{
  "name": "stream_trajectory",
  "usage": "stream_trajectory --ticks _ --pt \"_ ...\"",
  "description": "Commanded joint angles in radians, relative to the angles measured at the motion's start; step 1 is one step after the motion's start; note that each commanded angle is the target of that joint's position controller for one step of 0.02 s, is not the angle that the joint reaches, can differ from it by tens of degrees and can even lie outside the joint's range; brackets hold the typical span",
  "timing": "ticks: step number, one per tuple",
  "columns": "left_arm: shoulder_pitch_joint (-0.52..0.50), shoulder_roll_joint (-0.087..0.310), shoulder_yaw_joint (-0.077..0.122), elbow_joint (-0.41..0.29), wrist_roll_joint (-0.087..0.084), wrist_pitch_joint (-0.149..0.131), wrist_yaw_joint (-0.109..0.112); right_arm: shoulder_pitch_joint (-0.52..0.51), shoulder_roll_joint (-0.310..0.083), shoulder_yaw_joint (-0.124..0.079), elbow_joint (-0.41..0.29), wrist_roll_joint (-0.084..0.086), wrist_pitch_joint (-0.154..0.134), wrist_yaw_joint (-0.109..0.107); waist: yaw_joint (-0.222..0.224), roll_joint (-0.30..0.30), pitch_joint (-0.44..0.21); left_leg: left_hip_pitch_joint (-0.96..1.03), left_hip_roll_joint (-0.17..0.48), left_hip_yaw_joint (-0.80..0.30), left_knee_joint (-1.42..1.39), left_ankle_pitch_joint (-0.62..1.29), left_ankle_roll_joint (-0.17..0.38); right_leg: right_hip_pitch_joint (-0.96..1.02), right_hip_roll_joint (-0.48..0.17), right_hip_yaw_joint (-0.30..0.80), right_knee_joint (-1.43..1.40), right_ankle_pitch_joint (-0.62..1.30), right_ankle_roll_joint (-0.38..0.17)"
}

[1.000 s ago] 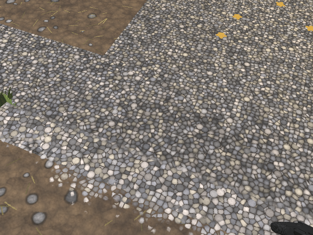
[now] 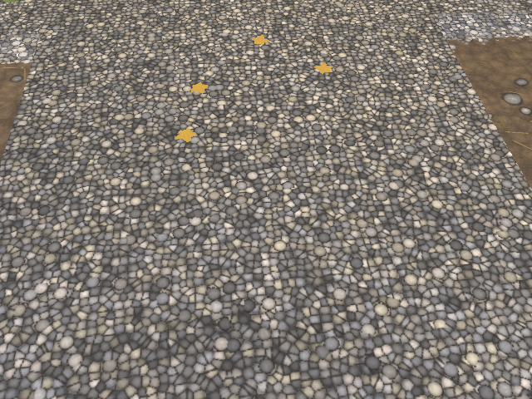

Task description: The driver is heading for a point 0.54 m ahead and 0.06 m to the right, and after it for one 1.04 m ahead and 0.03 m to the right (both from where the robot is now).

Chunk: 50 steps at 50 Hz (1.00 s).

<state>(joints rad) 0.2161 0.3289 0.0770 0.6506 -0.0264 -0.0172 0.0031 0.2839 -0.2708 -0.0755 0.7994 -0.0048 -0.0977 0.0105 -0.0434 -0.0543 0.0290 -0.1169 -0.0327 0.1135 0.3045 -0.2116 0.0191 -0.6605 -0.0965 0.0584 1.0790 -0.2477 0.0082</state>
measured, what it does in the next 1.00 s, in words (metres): walks ahead: right foot, then left foot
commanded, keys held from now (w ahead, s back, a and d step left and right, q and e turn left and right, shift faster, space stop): w+e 0.46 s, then w+q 0.06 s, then q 0.48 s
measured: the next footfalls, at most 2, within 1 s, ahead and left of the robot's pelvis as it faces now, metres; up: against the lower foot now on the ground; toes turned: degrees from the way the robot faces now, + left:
right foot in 0.24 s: +0.31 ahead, -0.16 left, +0.00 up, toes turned -11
left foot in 0.72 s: +0.63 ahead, -0.03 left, +0.00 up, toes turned -17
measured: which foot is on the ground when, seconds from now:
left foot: down 0.00-0.26, up 0.28-0.70, down 0.72-1.00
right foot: up 0.00-0.22, down 0.24-0.72, up 0.74-1.00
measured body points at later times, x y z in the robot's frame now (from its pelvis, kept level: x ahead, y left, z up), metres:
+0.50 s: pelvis +0.28 -0.08 +0.00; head +0.32 -0.11 +0.45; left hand +0.45 +0.17 -0.09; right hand +0.39 -0.39 -0.09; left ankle +0.43 +0.08 -0.67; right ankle +0.27 -0.15 -0.74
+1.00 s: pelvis +0.49 -0.09 -0.01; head +0.54 -0.09 +0.44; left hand +0.69 +0.15 -0.11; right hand +0.57 -0.39 -0.11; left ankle +0.59 -0.02 -0.74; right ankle +0.49 -0.25 -0.70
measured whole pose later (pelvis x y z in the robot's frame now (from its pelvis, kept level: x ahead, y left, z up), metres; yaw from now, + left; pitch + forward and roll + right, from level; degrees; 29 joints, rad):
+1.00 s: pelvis +0.49 -0.09 -0.01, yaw -9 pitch +2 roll -1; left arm 0.15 0.30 0.04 0.66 0.01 0.00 0.04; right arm 0.18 -0.30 -0.06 0.70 0.00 0.00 0.00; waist -0.03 0.00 0.07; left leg -0.40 -0.10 -0.10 0.44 -0.08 0.05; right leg -0.52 0.01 0.11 0.90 -0.41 0.07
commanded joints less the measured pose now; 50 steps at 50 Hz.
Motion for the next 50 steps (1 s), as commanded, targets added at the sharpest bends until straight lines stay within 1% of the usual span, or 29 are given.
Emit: stream_trajectory --ticks 1,5,8,10,11,12,13,14,15,16,17,18,19,21,24,28,33,35,36,37,38,39,40,41,42,44,45,47,50 --pt "-0.012 0.012 -0.007 -0.075 0.004 -0.013 -0.016 -0.088 -0.146 -0.031 -0.062 0.002 -0.018 -0.005 0.028 0.112 0.018 0.018 0.28 -0.128 -0.165 0.264 0.171 -0.059 -0.041 0.027 -0.129 0.148 0.004" --pt "-0.153 0.0 -0.019 -0.117 0.003 -0.026 -0.044 -0.038 -0.184 -0.036 -0.032 0.014 -0.003 -0.011 -0.025 0.093 0.047 0.065 0.273 -0.022 -0.155 0.3 0.135 -0.005 -0.01 -0.05 -0.346 0.271 -0.024" --pt "-0.202 0.02 -0.012 -0.152 0.001 -0.023 -0.06 -0.007 -0.219 -0.045 -0.012 0.03 0.015 -0.012 -0.022 0.103 0.055 0.16 0.302 0.021 -0.099 0.439 0.11 0.017 0.019 -0.09 -0.427 0.201 -0.064" --pt "-0.148 0.062 0.01 -0.155 0.007 -0.015 -0.061 -0.002 -0.255 -0.054 -0.012 0.037 0.03 -0.018 0.027 0.139 -0.005 0.205 0.301 0.059 0.051 0.775 0.089 0.138 0.091 -0.149 -0.44 0.092 -0.107" --pt "-0.039 0.098 0.032 -0.132 0.007 -0.01 -0.057 -0.007 -0.265 -0.056 -0.015 0.041 0.039 -0.022 0.094 0.141 -0.068 0.19 0.287 0.081 0.212 0.893 0.074 0.282 0.138 -0.173 -0.464 0.073 -0.137" --pt "0.137 0.151 0.065 -0.087 0.003 -0.002 -0.044 -0.009 -0.242 -0.046 -0.022 0.039 0.042 -0.027 0.187 0.116 -0.155 0.067 0.254 0.104 0.442 0.847 0.042 0.547 0.17 -0.16 -0.511 0.126 -0.177" --pt "0.242 0.245 0.092 -0.066 -0.002 0.009 -0.022 0.038 -0.153 -0.016 -0.054 0.003 0.035 -0.026 0.187 -0.071 -0.245 -0.274 0.173 0.11 0.799 0.302 -0.009 0.882 -0.022 0.166 -0.525 0.092 -0.267" --pt "0.193 0.293 0.086 -0.104 -0.004 -0.009 -0.029 0.068 -0.086 0.018 -0.106 -0.006 0.003 -0.013 0.105 -0.229 -0.406 -0.575 -0.02 -0.09 1.085 -0.383 -0.041 1.077 -0.234 0.76 -0.713 -0.121 -0.448" --pt "0.195 0.193 0.057 -0.113 0.004 -0.024 -0.038 -0.046 -0.192 -0.008 -0.119 0.028 -0.023 0.002 0.172 -0.082 -0.385 -0.676 0.039 -0.226 1.122 -0.324 -0.023 1.059 -0.222 0.727 -0.782 -0.179 -0.389" --pt "0.165 0.161 0.045 -0.101 0.011 -0.035 -0.038 -0.102 -0.192 -0.004 -0.14 0.049 -0.037 0.008 0.154 -0.053 -0.24 -0.704 0.073 -0.208 1.065 -0.24 -0.004 0.927 -0.191 0.587 -0.789 -0.119 -0.349" --pt "0.103 0.142 0.039 -0.102 0.009 -0.041 -0.037 -0.107 -0.17 0.002 -0.134 0.03 -0.042 -0.001 0.103 0.048 -0.155 -0.657 0.116 -0.205 0.967 -0.172 -0.004 0.772 -0.146 0.478 -0.787 0.003 -0.317" --pt "0.051 0.114 0.029 -0.111 0.017 -0.043 -0.034 -0.098 -0.174 -0.004 -0.124 0.008 -0.037 -0.008 0.065 0.053 -0.113 -0.593 0.143 -0.206 0.89 -0.129 -0.011 0.66 -0.116 0.4 -0.8 0.116 -0.301" --pt "0.022 0.112 0.025 -0.122 0.029 -0.045 -0.03 -0.078 -0.178 -0.006 -0.121 0.004 -0.026 -0.007 0.036 0.012 -0.102 -0.53 0.153 -0.211 0.866 -0.108 -0.02 0.577 -0.101 0.378 -0.816 0.201 -0.308" --pt "0.01 0.108 0.024 -0.111 0.023 -0.051 -0.021 -0.062 -0.161 -0.003 -0.11 -0.007 -0.007 -0.006 0.019 0.018 -0.091 -0.49 0.15 -0.194 0.79 -0.086 -0.052 0.495 -0.079 0.317 -0.837 0.292 -0.315" --pt "0.041 0.121 0.025 -0.082 0.018 -0.051 -0.001 -0.143 -0.114 0.014 -0.126 -0.013 0.007 -0.007 0.039 0.015 -0.049 -0.499 0.132 -0.168 0.604 0.074 -0.09 0.433 -0.037 0.215 -0.855 0.324 -0.291" --pt "0.096 0.111 0.016 -0.028 0.021 -0.053 0.005 -0.264 -0.078 0.035 -0.136 -0.004 -0.005 0.013 0.108 -0.016 -0.014 -0.391 0.093 -0.13 0.331 0.369 -0.079 0.412 -0.001 0.108 -0.842 0.336 -0.222" --pt "0.124 0.112 0.011 0.031 0.031 -0.044 0.007 -0.278 -0.116 0.021 -0.148 0.002 -0.015 0.038 0.111 -0.03 -0.027 -0.388 0.06 -0.133 0.227 0.305 0.001 0.578 -0.07 0.114 -0.721 0.502 -0.184" --pt "0.085 0.117 0.013 0.036 0.029 -0.037 0.012 -0.186 -0.139 0.007 -0.126 -0.002 -0.014 0.041 0.051 -0.033 -0.062 -0.291 0.025 -0.113 0.185 0.253 0.039 0.608 -0.06 0.093 -0.605 0.648 -0.152" --pt "0.075 0.111 0.011 0.031 0.028 -0.034 0.016 -0.106 -0.17 -0.007 -0.107 -0.007 -0.015 0.038 0.01 -0.009 -0.109 -0.179 0.017 -0.107 0.147 0.362 0.063 0.603 -0.009 0.055 -0.47 0.697 -0.118" --pt "0.111 0.089 0.002 0.003 0.05 -0.035 0.023 -0.031 -0.249 -0.025 -0.111 -0.015 -0.015 0.034 0.008 0.105 -0.224 0.054 0.158 -0.281 0.212 0.742 0.134 0.464 0.066 0.011 -0.221 0.456 -0.062" --pt "0.248 0.03 -0.019 0.008 0.052 -0.039 0.02 -0.014 -0.271 -0.025 -0.118 -0.021 0.0 0.03 0.055 0.313 -0.357 0.351 0.389 -0.63 0.207 0.915 0.343 0.153 0.199 -0.029 0.145 -0.293 0.033" --pt "0.233 0.096 -0.013 0.015 0.042 -0.036 0.012 0.013 -0.205 -0.014 -0.123 0.006 0.015 0.03 0.015 0.243 -0.424 0.376 0.39 -0.745 0.135 0.728 0.356 0.088 0.186 0.067 0.236 -0.407 0.043" --pt "0.141 0.125 -0.002 -0.006 0.019 -0.024 0.011 -0.045 -0.187 -0.011 -0.143 0.018 0.027 0.025 0.001 0.177 -0.323 0.296 0.35 -0.667 0.114 0.526 0.315 0.023 0.144 0.078 0.281 -0.349 0.047" --pt "0.041 0.113 -0.003 -0.023 0.03 -0.01 0.019 -0.083 -0.158 -0.002 -0.151 0.016 0.044 0.019 -0.008 0.068 -0.223 0.167 0.293 -0.583 0.064 0.373 0.251 0.006 0.121 0.048 0.24 -0.292 0.041" --pt "0.019 0.111 -0.002 -0.043 0.031 0.002 0.026 -0.102 -0.177 -0.007 -0.159 0.011 0.052 0.013 0.013 0.1 -0.16 0.044 0.292 -0.577 0.047 0.37 0.266 0.019 0.107 0.051 0.207 -0.257 0.045" --pt "0.052 0.096 -0.001 -0.039 0.031 0.017 0.035 -0.142 -0.165 -0.008 -0.17 0.005 0.068 0.004 0.06 0.15 -0.124 -0.094 0.219 -0.519 0.002 0.254 0.232 0.11 0.084 0.051 0.043 -0.223 0.048" --pt "0.059 0.07 -0.005 -0.031 0.03 0.016 0.039 -0.153 -0.164 -0.011 -0.174 0.001 0.075 -0.001 0.069 0.16 -0.125 -0.126 0.186 -0.483 -0.002 0.25 0.214 0.146 0.097 0.027 -0.039 -0.22 0.05" --pt "0.047 0.052 -0.01 -0.026 0.039 0.012 0.046 -0.133 -0.191 -0.024 -0.174 0.004 0.083 -0.012 0.057 0.159 -0.158 -0.132 0.184 -0.479 0.013 0.335 0.225 0.179 0.113 0.019 -0.136 -0.195 0.066" --pt "0.019 0.05 -0.009 -0.024 0.035 0.015 0.045 -0.142 -0.209 -0.036 -0.182 0.016 0.102 -0.027 0.049 0.164 -0.183 -0.165 0.167 -0.499 0.005 0.165 0.206 0.231 0.122 0.035 -0.233 -0.094 0.074"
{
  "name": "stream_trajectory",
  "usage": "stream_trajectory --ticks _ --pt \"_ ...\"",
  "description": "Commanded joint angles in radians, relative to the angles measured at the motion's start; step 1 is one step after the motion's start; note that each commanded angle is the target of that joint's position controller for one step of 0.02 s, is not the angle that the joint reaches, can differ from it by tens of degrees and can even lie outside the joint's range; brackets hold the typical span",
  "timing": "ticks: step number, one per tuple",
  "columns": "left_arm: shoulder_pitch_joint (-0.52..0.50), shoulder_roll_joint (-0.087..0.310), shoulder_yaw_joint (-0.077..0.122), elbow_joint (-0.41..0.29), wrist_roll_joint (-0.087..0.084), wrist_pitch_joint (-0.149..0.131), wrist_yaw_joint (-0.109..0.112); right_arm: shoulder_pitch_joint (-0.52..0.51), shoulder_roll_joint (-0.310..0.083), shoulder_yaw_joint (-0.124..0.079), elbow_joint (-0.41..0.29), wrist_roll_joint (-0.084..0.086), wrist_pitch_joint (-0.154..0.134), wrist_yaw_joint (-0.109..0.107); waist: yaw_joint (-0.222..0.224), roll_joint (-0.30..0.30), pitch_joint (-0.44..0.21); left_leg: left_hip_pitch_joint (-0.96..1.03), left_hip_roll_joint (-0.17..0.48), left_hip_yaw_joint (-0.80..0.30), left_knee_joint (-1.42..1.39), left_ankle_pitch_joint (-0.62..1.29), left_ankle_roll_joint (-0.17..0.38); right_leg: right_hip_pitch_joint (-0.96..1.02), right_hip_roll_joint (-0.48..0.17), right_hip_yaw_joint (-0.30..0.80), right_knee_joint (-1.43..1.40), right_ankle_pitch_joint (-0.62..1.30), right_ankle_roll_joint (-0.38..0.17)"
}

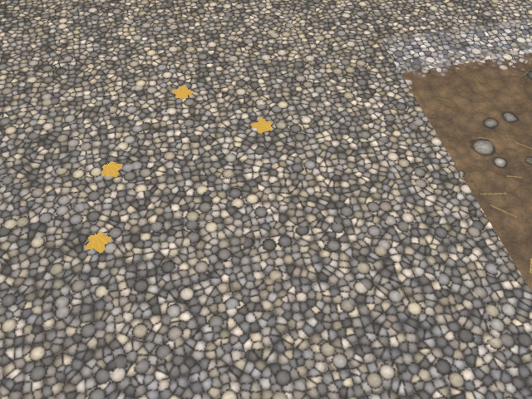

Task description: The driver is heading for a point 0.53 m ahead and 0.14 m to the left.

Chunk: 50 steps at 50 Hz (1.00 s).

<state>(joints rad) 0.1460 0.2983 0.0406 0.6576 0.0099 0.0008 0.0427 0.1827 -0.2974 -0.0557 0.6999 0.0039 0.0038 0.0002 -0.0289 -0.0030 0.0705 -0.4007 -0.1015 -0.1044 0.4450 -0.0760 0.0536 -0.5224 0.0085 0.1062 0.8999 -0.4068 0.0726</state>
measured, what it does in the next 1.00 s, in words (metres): steps on the spot, turning left: right foot, then left foot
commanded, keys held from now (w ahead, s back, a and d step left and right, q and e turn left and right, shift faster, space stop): q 0.90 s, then no key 0.10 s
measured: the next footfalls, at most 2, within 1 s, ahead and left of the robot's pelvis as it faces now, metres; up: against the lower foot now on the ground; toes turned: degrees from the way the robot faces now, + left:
right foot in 0.18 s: +0.12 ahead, -0.15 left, +0.00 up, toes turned +13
left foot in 0.60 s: +0.02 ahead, +0.10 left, +0.00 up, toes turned +24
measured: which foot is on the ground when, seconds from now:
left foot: down 0.00-0.18, up 0.20-0.58, down 0.60-1.00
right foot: up 0.00-0.16, down 0.18-0.60, up 0.62-1.00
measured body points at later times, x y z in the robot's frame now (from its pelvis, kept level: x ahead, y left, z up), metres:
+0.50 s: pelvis +0.04 -0.04 +0.01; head +0.07 -0.04 +0.45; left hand +0.10 +0.27 -0.09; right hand +0.27 -0.26 -0.10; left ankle -0.01 +0.09 -0.69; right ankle +0.08 -0.16 -0.73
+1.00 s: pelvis +0.03 -0.01 +0.00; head +0.05 +0.01 +0.45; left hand +0.01 +0.31 -0.09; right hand +0.33 -0.16 -0.08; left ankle -0.01 +0.08 -0.73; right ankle +0.12 -0.12 -0.71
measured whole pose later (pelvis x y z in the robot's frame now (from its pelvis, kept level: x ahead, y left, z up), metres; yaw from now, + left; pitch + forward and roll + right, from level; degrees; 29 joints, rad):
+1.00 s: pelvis +0.03 -0.01 +0.00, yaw +35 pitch +2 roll -1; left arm 0.12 0.30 0.08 0.69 0.00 -0.01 0.01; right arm 0.16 -0.32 -0.07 0.63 0.01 0.05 -0.02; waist -0.02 0.00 0.04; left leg -0.30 -0.10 -0.18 0.51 -0.23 0.03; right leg -0.38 0.03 0.08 0.70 -0.35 0.08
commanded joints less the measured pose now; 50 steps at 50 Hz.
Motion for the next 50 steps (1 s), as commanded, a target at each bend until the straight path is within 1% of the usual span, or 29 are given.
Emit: stream_trajectory --ticks 1,5,7,8,9,10,11,12,13,14,15,17,19,21,23,26,28,29,30,31,32,33,34,35,36,38,42,45,50 --pt "0.074 0.081 0.028 -0.034 -0.003 -0.003 0.003 -0.047 -0.181 -0.057 -0.086 0.008 0.007 -0.019 0.03 0.121 -0.214 0.102 0.228 -0.294 -0.142 -0.045 0.164 0.103 0.02 -0.01 -0.083 0.081 0.009" --pt "0.034 0.084 0.034 -0.048 -0.01 -0.023 -0.011 -0.034 -0.175 -0.06 -0.091 0.009 0.029 -0.023 0.011 0.157 -0.18 0.113 0.217 -0.367 -0.125 -0.147 0.143 0.142 0.034 -0.003 -0.228 0.089 -0.009" --pt "0.062 0.082 0.04 -0.037 -0.014 -0.037 -0.02 -0.045 -0.17 -0.059 -0.096 0.016 0.039 -0.026 0.035 0.163 -0.174 0.116 0.198 -0.387 -0.084 -0.12 0.118 0.222 0.04 -0.019 -0.393 0.156 -0.031" --pt "0.085 0.094 0.048 -0.029 -0.013 -0.041 -0.021 -0.041 -0.157 -0.055 -0.097 0.022 0.042 -0.027 0.049 0.153 -0.171 0.088 0.168 -0.375 -0.049 -0.138 0.088 0.3 0.015 -0.018 -0.499 0.222 -0.05" --pt "0.104 0.152 0.062 -0.034 0.002 -0.041 -0.015 -0.01 -0.117 -0.043 -0.099 0.019 0.042 -0.026 0.039 0.059 -0.194 0.006 0.113 -0.313 0.068 -0.284 0.038 0.406 -0.14 0.098 -0.555 0.234 -0.106" --pt "0.077 0.237 0.083 -0.032 0.036 -0.027 -0.014 -0.009 -0.092 -0.039 -0.132 0.022 0.034 -0.023 0.0 -0.239 -0.136 -0.184 -0.044 -0.089 0.262 -0.46 -0.024 0.405 -0.321 0.329 -0.609 0.344 -0.246" --pt "0.047 0.194 0.076 -0.053 0.053 -0.029 -0.014 0.006 -0.166 -0.061 -0.12 0.004 0.02 -0.022 0.018 -0.248 -0.142 -0.206 0.001 -0.048 0.52 -0.526 -0.071 0.361 -0.416 0.415 -0.617 0.43 -0.334" --pt "0.007 0.138 0.059 -0.071 0.041 -0.03 -0.008 0.032 -0.205 -0.079 -0.096 0.011 0.022 -0.018 0.003 -0.166 -0.139 -0.199 0.025 -0.054 0.639 -0.477 -0.09 0.344 -0.381 0.334 -0.596 0.457 -0.323" --pt "-0.032 0.111 0.051 -0.078 0.023 -0.029 -0.005 0.059 -0.194 -0.082 -0.069 0.015 0.034 -0.021 -0.012 -0.117 -0.122 -0.198 0.034 -0.037 0.695 -0.428 -0.109 0.338 -0.316 0.233 -0.578 0.455 -0.28" --pt "-0.046 0.098 0.047 -0.079 0.006 -0.028 -0.002 0.068 -0.173 -0.079 -0.061 0.012 0.046 -0.026 -0.007 -0.108 -0.111 -0.225 0.042 -0.028 0.749 -0.379 -0.128 0.359 -0.283 0.177 -0.563 0.464 -0.259" --pt "-0.042 0.095 0.043 -0.076 0.001 -0.025 0.001 0.064 -0.143 -0.07 -0.063 0.015 0.054 -0.025 0.001 -0.108 -0.099 -0.236 0.048 -0.013 0.775 -0.356 -0.142 0.361 -0.266 0.128 -0.558 0.513 -0.257" --pt "-0.012 0.103 0.047 -0.066 0.008 -0.015 0.004 0.014 -0.11 -0.058 -0.093 0.023 0.057 -0.02 0.03 -0.133 -0.094 -0.244 0.065 0.039 0.709 -0.315 -0.161 0.395 -0.239 0.057 -0.562 0.547 -0.265" --pt "0.027 0.121 0.056 -0.053 0.011 -0.005 0.007 -0.039 -0.095 -0.05 -0.123 0.024 0.054 -0.014 0.065 -0.159 -0.114 -0.244 0.09 0.056 0.612 -0.315 -0.173 0.467 -0.26 0.043 -0.554 0.575 -0.284" --pt "0.026 0.145 0.068 -0.049 0.007 0.002 0.004 -0.055 -0.083 -0.042 -0.14 0.02 0.053 -0.005 0.073 -0.17 -0.137 -0.178 0.114 0.08 0.511 -0.332 -0.17 0.475 -0.279 0.017 -0.546 0.59 -0.29" --pt "0.012 0.17 0.078 -0.047 0.001 0.004 -0.004 -0.059 -0.083 -0.039 -0.151 0.018 0.054 0.003 0.074 -0.181 -0.147 -0.089 0.12 0.115 0.418 -0.336 -0.154 0.443 -0.295 -0.012 -0.544 0.612 -0.293" --pt "0.01 0.182 0.086 -0.035 -0.016 0.003 -0.016 -0.045 -0.1 -0.047 -0.157 0.019 0.063 0.013 0.068 -0.193 -0.149 -0.012 0.11 0.154 0.282 -0.311 -0.122 0.439 -0.316 -0.031 -0.518 0.612 -0.285" --pt "-0.012 0.183 0.088 -0.027 -0.036 0.0 -0.018 0.003 -0.096 -0.053 -0.145 0.019 0.066 0.02 0.028 -0.182 -0.149 0.09 0.092 0.182 0.097 -0.191 -0.075 0.411 -0.308 -0.067 -0.456 0.586 -0.243" --pt "0.01 0.162 0.084 -0.012 -0.042 -0.003 -0.018 0.041 -0.108 -0.061 -0.131 0.017 0.066 0.017 0.011 -0.152 -0.156 0.191 0.073 0.175 -0.013 -0.089 -0.041 0.358 -0.282 -0.107 -0.393 0.516 -0.193" --pt "0.057 0.122 0.074 0.003 -0.024 -0.008 -0.022 0.081 -0.167 -0.081 -0.128 0.018 0.063 0.007 0.012 -0.011 -0.175 0.361 0.151 0.035 -0.069 0.136 0.008 0.208 -0.22 -0.192 -0.232 0.334 -0.104" --pt "0.042 0.046 0.044 -0.048 0.04 -0.009 -0.027 0.088 -0.29 -0.102 -0.155 0.009 0.058 -0.011 0.042 0.335 -0.173 0.503 0.431 -0.344 -0.037 0.557 0.169 -0.114 -0.073 -0.253 0.081 -0.246 0.007" --pt "-0.061 0.1 0.059 -0.071 0.02 -0.013 -0.015 0.112 -0.258 -0.091 -0.162 -0.032 0.033 0.001 -0.055 0.25 -0.233 0.413 0.501 -0.417 -0.075 0.494 0.319 -0.158 -0.025 -0.083 0.251 -0.303 0.014" --pt "-0.08 0.134 0.071 -0.067 -0.006 -0.008 -0.01 0.073 -0.229 -0.08 -0.153 -0.034 0.015 0.004 -0.033 0.165 -0.182 0.373 0.439 -0.324 -0.09 0.394 0.284 -0.167 -0.046 -0.05 0.305 -0.226 0.003" --pt "-0.068 0.136 0.076 -0.055 -0.008 -0.004 -0.003 0.016 -0.202 -0.074 -0.148 -0.014 0.008 -0.003 -0.002 0.131 -0.147 0.344 0.375 -0.259 -0.09 0.303 0.223 -0.173 -0.056 -0.039 0.283 -0.135 -0.004" --pt "-0.058 0.135 0.079 -0.041 0.0 0.0 0.005 -0.021 -0.174 -0.064 -0.153 0.005 0.01 -0.009 0.011 0.113 -0.136 0.33 0.341 -0.233 -0.089 0.266 0.185 -0.172 -0.061 -0.033 0.257 -0.075 0.0" --pt "-0.038 0.134 0.081 -0.037 0.005 0.002 0.007 -0.049 -0.168 -0.057 -0.155 0.012 0.015 -0.016 0.029 0.12 -0.135 0.29 0.316 -0.21 -0.091 0.283 0.176 -0.132 -0.049 -0.037 0.254 -0.024 0.009" --pt "-0.015 0.112 0.077 -0.03 0.0 -0.003 0.001 -0.044 -0.161 -0.053 -0.154 0.003 0.02 -0.025 0.039 0.13 -0.161 0.279 0.295 -0.2 -0.091 0.293 0.178 -0.089 -0.024 -0.044 0.23 0.035 0.019" --pt "-0.051 0.083 0.063 -0.038 -0.005 -0.008 -0.005 -0.021 -0.18 -0.06 -0.142 0.007 0.024 -0.035 0.016 0.135 -0.159 0.291 0.276 -0.243 -0.082 0.171 0.171 -0.049 -0.005 -0.03 0.013 0.071 0.025" --pt "-0.066 0.086 0.061 -0.044 -0.009 -0.013 -0.015 -0.028 -0.196 -0.066 -0.144 0.006 0.029 -0.032 0.007 0.156 -0.142 0.239 0.27 -0.305 -0.08 0.075 0.175 0.026 0.014 -0.02 -0.103 0.054 0.018" --pt "-0.028 0.088 0.061 -0.039 -0.018 -0.028 -0.037 -0.051 -0.171 -0.052 -0.135 0.008 0.037 -0.02 0.011 0.167 -0.158 0.226 0.264 -0.362 -0.022 0.152 0.157 0.173 0.015 -0.042 -0.29 0.07 -0.012"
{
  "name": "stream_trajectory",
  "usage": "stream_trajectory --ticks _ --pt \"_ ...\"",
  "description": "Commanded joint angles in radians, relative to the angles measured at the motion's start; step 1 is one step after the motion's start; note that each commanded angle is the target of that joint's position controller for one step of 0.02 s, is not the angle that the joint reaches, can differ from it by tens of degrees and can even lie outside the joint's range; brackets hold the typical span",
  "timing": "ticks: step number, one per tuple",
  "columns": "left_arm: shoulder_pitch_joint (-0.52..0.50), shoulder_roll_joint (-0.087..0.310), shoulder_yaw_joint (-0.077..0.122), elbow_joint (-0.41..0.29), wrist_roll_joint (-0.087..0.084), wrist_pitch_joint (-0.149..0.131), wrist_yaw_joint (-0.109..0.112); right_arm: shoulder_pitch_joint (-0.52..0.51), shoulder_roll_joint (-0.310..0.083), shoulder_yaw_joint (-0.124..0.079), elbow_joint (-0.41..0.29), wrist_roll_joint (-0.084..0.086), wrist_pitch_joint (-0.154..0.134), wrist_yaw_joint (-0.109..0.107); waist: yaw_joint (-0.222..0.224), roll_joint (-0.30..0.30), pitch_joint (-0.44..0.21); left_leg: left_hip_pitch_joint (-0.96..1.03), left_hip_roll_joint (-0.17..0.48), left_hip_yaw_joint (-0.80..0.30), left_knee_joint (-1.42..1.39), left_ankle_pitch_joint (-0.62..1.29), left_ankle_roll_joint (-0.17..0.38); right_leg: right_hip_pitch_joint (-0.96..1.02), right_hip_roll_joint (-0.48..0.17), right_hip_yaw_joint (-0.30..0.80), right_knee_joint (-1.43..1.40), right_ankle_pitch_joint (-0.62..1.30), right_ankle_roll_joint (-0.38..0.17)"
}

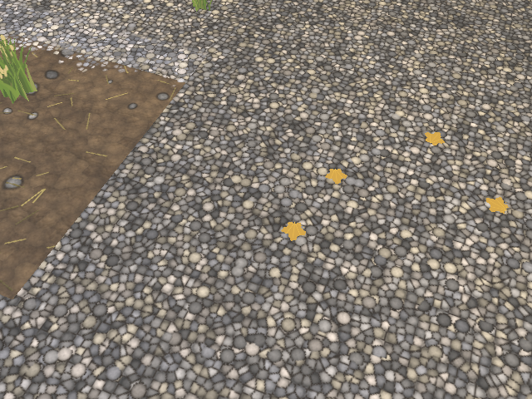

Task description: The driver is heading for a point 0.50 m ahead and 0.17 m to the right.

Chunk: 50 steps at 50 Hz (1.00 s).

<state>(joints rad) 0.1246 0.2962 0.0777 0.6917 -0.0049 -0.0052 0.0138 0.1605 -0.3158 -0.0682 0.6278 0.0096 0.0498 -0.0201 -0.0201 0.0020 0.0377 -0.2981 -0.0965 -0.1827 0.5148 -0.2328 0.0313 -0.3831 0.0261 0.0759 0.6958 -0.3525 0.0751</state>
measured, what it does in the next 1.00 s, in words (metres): walks ahead, turning right: right foot, then left foot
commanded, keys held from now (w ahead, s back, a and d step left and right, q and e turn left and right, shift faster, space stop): no key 0.12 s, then w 0.22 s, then w+e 0.64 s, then no key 0.02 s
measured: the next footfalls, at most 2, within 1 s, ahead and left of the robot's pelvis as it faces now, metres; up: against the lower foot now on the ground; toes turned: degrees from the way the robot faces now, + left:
right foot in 0.06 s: +0.05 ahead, -0.13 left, +0.00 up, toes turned +5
left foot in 0.42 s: +0.06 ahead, +0.12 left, +0.00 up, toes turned +2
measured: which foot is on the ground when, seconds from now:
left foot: down 0.00-0.06, up 0.08-0.40, down 0.42-0.88, up 0.90-1.00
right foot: up 0.00-0.04, down 0.06-0.42, up 0.44-0.84, down 0.86-1.00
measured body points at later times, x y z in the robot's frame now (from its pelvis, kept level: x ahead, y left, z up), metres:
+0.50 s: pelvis +0.06 +0.02 +0.00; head +0.06 +0.03 +0.45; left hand +0.13 +0.30 -0.12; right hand +0.17 -0.26 -0.09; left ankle +0.02 +0.12 -0.74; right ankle +0.02 -0.13 -0.69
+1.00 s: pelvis +0.30 -0.06 -0.01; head +0.34 -0.07 +0.43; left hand +0.53 +0.16 -0.10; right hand +0.31 -0.35 -0.13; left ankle +0.21 +0.12 -0.63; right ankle +0.35 -0.13 -0.74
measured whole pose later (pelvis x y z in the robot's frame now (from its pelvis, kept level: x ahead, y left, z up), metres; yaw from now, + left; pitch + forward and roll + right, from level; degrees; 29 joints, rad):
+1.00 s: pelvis +0.30 -0.06 -0.01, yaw -16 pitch +1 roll -1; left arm 0.18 0.30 0.06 0.63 -0.01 -0.05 -0.04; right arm 0.28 -0.30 -0.04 0.75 0.02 -0.11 -0.01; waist -0.02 0.01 0.08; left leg -0.37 0.05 -0.05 1.24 -0.37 0.00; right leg -0.39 0.11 -0.02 0.53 -0.15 -0.10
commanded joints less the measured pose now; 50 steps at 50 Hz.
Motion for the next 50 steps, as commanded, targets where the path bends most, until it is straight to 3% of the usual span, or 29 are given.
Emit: stream_trajectory --ticks 1,2,3,4,5,6,8,10,16,19,20,21,22,23,25,27,30,34,38,40,42,43,44,45,46,47,48,49,50 --pt "0.018 0.08 0.022 -0.066 -0.002 -0.027 -0.013 -0.045 -0.141 -0.034 -0.063 0.007 -0.007 -0.001 0.025 0.155 -0.127 0.109 0.24 -0.28 -0.072 0.303 0.158 0.096 -0.003 -0.022 -0.197 0.093 -0.029" --pt "0.036 0.078 0.022 -0.062 0.007 -0.031 -0.015 -0.039 -0.122 -0.026 -0.057 0.011 -0.008 -0.003 0.04 0.136 -0.124 0.076 0.21 -0.269 -0.055 0.242 0.12 0.18 -0.022 -0.014 -0.317 0.223 -0.048" --pt "0.042 0.123 0.027 -0.073 0.026 -0.033 -0.01 0.004 -0.084 -0.013 -0.051 -0.005 -0.014 -0.004 0.019 0.041 -0.143 0.013 0.157 -0.212 0.017 0.084 0.059 0.277 -0.146 0.093 -0.345 0.358 -0.089" --pt "-0.007 0.188 0.033 -0.086 0.042 -0.027 -0.007 0.076 -0.064 -0.009 -0.043 -0.015 -0.023 -0.003 -0.055 -0.169 -0.116 -0.092 0.015 -0.051 0.137 -0.189 -0.005 0.293 -0.288 0.255 -0.348 0.552 -0.203" --pt "-0.002 0.133 0.02 -0.079 0.05 -0.03 -0.008 0.035 -0.109 -0.021 -0.05 -0.021 -0.029 -0.009 -0.014 -0.233 -0.115 -0.093 0.026 0.006 0.245 -0.349 -0.056 0.212 -0.382 0.363 -0.382 0.521 -0.334" --pt "-0.011 0.106 0.01 -0.082 0.041 -0.034 -0.008 0.01 -0.158 -0.039 -0.045 -0.013 -0.027 -0.013 0.007 -0.192 -0.092 -0.109 0.048 0.009 0.368 -0.367 -0.084 0.206 -0.37 0.354 -0.393 0.472 -0.357" --pt "0.021 0.123 0.013 -0.057 0.012 -0.035 -0.001 0.011 -0.132 -0.04 -0.025 -0.009 -0.016 -0.013 0.022 -0.151 -0.084 -0.196 0.064 0.034 0.461 -0.296 -0.11 0.257 -0.302 0.305 -0.437 0.084 -0.301" --pt "0.06 0.141 0.015 -0.032 -0.004 -0.028 0.006 0.0 -0.089 -0.026 -0.017 -0.004 -0.019 -0.002 0.042 -0.167 -0.024 -0.271 0.079 0.091 0.441 -0.23 -0.114 0.281 -0.26 0.289 -0.491 -0.134 -0.271" --pt "0.118 0.162 0.022 -0.015 -0.014 -0.02 0.007 -0.043 -0.039 -0.004 -0.008 0.007 -0.079 0.022 0.074 -0.18 -0.02 -0.069 0.079 0.2 0.108 -0.19 -0.059 0.231 -0.227 0.19 -0.501 -0.061 -0.274" --pt "0.115 0.154 0.015 -0.008 -0.03 -0.012 -0.003 0.061 -0.045 -0.012 0.043 0.008 -0.099 0.028 0.005 -0.135 -0.012 0.183 0.055 0.235 -0.154 0.018 -0.011 0.082 -0.202 0.179 -0.443 -0.07 -0.262" --pt "0.105 0.115 0.001 -0.012 -0.025 -0.017 -0.006 0.14 -0.063 -0.02 0.064 0.009 -0.103 0.022 -0.034 -0.111 -0.045 0.342 0.091 0.196 -0.156 0.032 0.004 -0.02 -0.174 0.168 -0.382 -0.08 -0.224" --pt "0.051 0.034 -0.024 -0.034 -0.012 -0.028 -0.014 0.268 -0.105 -0.031 0.084 0.005 -0.106 0.01 -0.098 -0.01 -0.087 0.509 0.243 0.023 -0.201 -0.073 0.038 -0.176 -0.093 0.096 -0.17 -0.117 -0.155" --pt "0.021 -0.007 -0.037 -0.093 -0.021 -0.047 -0.012 0.322 -0.231 -0.062 0.095 -0.009 -0.105 0.011 -0.105 0.231 -0.085 0.519 0.454 -0.302 -0.303 -0.348 0.154 -0.371 0.006 -0.043 0.077 -0.18 -0.102" --pt "-0.006 0.089 -0.01 -0.099 -0.041 -0.059 -0.005 0.304 -0.195 -0.057 0.096 -0.022 -0.12 0.014 -0.113 0.171 -0.002 0.427 0.512 -0.402 -0.354 -0.47 0.23 -0.452 -0.046 0.033 0.268 -0.21 -0.102" --pt "0.075 0.121 0.009 -0.055 -0.045 -0.06 -0.014 0.212 -0.097 -0.026 0.085 -0.011 -0.144 0.012 -0.046 0.161 0.056 0.423 0.429 -0.248 -0.365 -0.391 0.17 -0.514 -0.077 0.072 0.374 -0.058 -0.121" --pt "0.065 0.101 0.01 -0.046 -0.028 -0.059 -0.023 0.18 -0.07 -0.017 0.088 -0.012 -0.148 0.011 -0.036 0.124 0.075 0.396 0.386 -0.083 -0.381 -0.136 0.127 -0.513 -0.097 0.081 0.37 0.078 -0.11" --pt "0.057 0.056 -0.003 -0.05 -0.025 -0.054 -0.037 0.179 -0.064 -0.016 0.096 -0.024 -0.153 0.011 -0.032 0.096 0.061 0.329 0.339 0.099 -0.392 0.125 0.121 -0.463 -0.094 0.039 0.338 0.221 -0.07" --pt "-0.054 0.02 -0.024 -0.103 -0.018 -0.054 -0.055 0.182 -0.091 -0.018 0.118 -0.017 -0.151 0.006 -0.057 0.08 0.095 0.227 0.307 0.256 -0.417 0.23 0.109 -0.336 -0.094 -0.061 0.096 0.387 -0.059" --pt "-0.146 0.016 -0.033 -0.157 -0.023 -0.057 -0.085 0.241 -0.126 -0.026 0.162 0.002 -0.136 0.005 -0.069 0.06 0.12 0.318 0.356 0.307 -0.387 0.358 0.101 -0.299 -0.08 -0.115 -0.052 0.365 -0.116" --pt "-0.131 0.047 -0.019 -0.17 -0.022 -0.055 -0.093 0.234 -0.155 -0.033 0.165 0.004 -0.123 0.002 -0.031 0.083 0.067 0.39 0.369 0.338 -0.275 0.716 0.083 -0.228 -0.03 -0.162 -0.073 0.284 -0.161" --pt "0.029 0.113 0.015 -0.143 -0.022 -0.044 -0.088 0.226 -0.186 -0.04 0.158 0.002 -0.104 -0.009 0.071 0.12 -0.064 0.413 0.361 0.364 -0.017 1.049 0.06 -0.013 0.048 -0.204 -0.066 0.201 -0.211" --pt "0.189 0.163 0.045 -0.107 -0.026 -0.037 -0.074 0.214 -0.185 -0.038 0.149 0.005 -0.101 -0.013 0.162 0.097 -0.152 0.295 0.334 0.383 0.2 1.021 0.032 0.244 0.073 -0.186 -0.111 0.243 -0.251" --pt "0.324 0.23 0.068 -0.079 -0.027 -0.018 -0.049 0.24 -0.142 -0.02 0.124 -0.014 -0.111 -0.015 0.201 -0.033 -0.252 0.027 0.28 0.368 0.51 0.567 -0.003 0.564 -0.068 0.052 -0.118 0.203 -0.303" --pt "0.264 0.31 0.071 -0.107 -0.028 -0.029 -0.047 0.325 -0.008 0.026 0.066 -0.021 -0.141 0.002 0.075 -0.278 -0.394 -0.361 0.047 0.241 0.899 -0.32 -0.059 0.83 -0.348 0.706 -0.291 -0.052 -0.521" --pt "0.281 0.214 0.048 -0.117 -0.017 -0.039 -0.047 0.212 -0.13 -0.001 0.056 0.008 -0.178 0.018 0.156 -0.138 -0.439 -0.444 0.082 0.038 0.961 -0.298 -0.04 0.815 -0.353 0.774 -0.404 -0.143 -0.487" --pt "0.25 0.174 0.035 -0.102 -0.008 -0.049 -0.046 0.119 -0.143 -0.004 0.017 0.041 -0.192 0.025 0.144 -0.103 -0.273 -0.493 0.124 0.058 0.916 -0.215 -0.02 0.685 -0.318 0.614 -0.418 -0.087 -0.429" --pt "0.189 0.163 0.03 -0.102 -0.011 -0.058 -0.047 0.098 -0.119 0.004 0.01 0.027 -0.199 0.019 0.088 0.013 -0.157 -0.461 0.17 0.068 0.811 -0.143 -0.014 0.508 -0.271 0.493 -0.424 0.056 -0.397" --pt "0.128 0.138 0.022 -0.11 -0.007 -0.062 -0.046 0.094 -0.114 -0.001 0.021 0.0 -0.195 0.01 0.048 0.039 -0.107 -0.403 0.201 0.075 0.724 -0.103 -0.017 0.386 -0.226 0.397 -0.433 0.174 -0.373" --pt "0.083 0.133 0.018 -0.128 0.012 -0.065 -0.042 0.126 -0.12 -0.004 0.028 -0.005 -0.182 0.011 0.009 -0.012 -0.082 -0.334 0.215 0.077 0.713 -0.084 -0.029 0.284 -0.216 0.347 -0.445 0.352 -0.381"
